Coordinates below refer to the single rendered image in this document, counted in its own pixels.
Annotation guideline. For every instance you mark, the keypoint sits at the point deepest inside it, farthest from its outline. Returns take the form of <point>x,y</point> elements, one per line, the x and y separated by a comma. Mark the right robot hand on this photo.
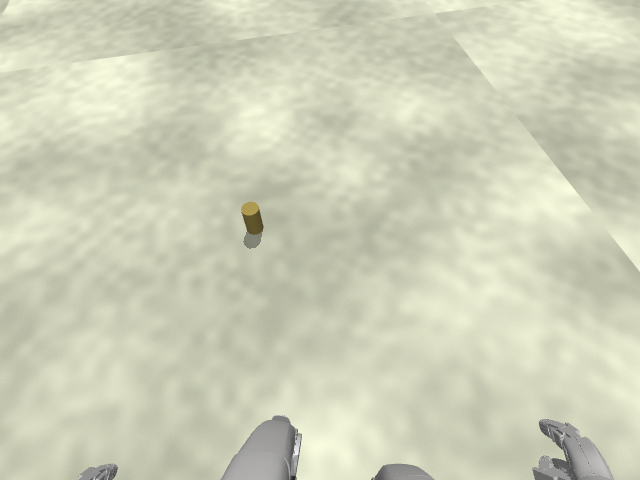
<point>582,456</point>

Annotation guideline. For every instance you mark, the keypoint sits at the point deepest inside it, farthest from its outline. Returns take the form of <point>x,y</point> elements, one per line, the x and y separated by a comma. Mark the can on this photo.
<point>252,218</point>

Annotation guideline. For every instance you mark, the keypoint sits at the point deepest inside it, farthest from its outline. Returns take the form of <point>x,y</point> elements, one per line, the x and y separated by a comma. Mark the left robot hand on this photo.
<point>103,472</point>

